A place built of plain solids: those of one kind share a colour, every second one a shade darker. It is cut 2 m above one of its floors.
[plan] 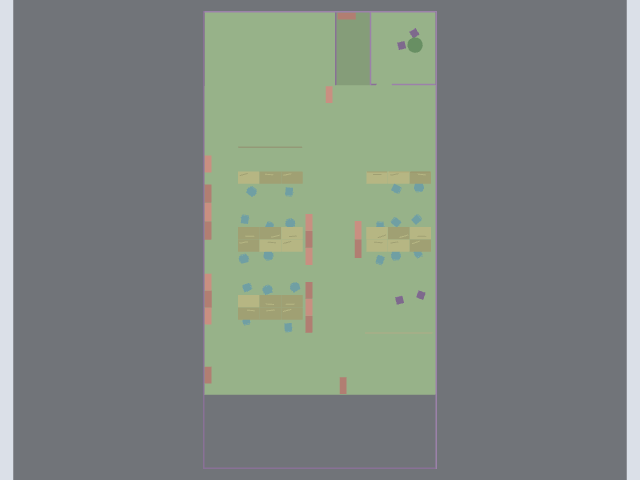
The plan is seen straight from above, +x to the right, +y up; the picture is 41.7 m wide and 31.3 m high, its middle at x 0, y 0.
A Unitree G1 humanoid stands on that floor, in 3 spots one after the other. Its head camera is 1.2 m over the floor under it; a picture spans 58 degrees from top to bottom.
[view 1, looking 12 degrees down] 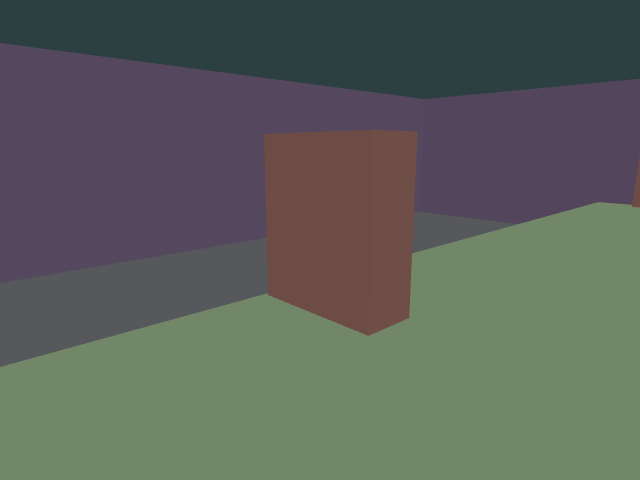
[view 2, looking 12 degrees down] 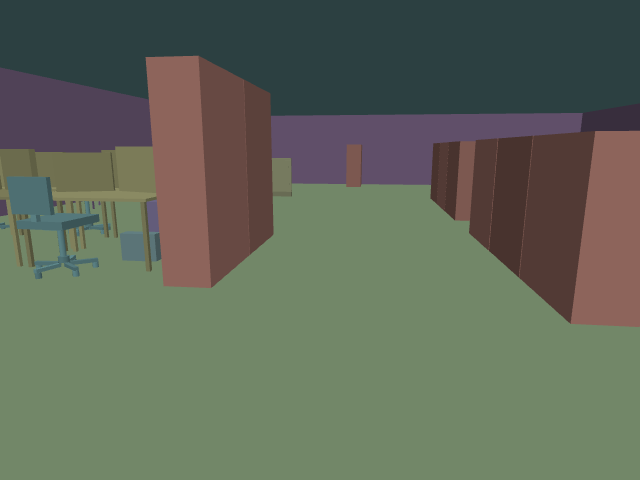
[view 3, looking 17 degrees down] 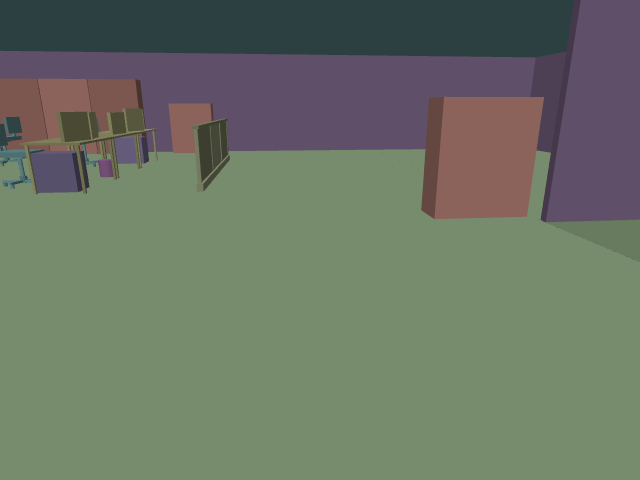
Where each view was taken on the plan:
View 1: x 3.76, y -7.24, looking -133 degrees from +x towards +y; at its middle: cabinet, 3.03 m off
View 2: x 0.89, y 4.71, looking -83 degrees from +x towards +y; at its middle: floor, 5.77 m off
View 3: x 5.38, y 7.16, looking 174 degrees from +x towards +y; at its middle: floor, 4.10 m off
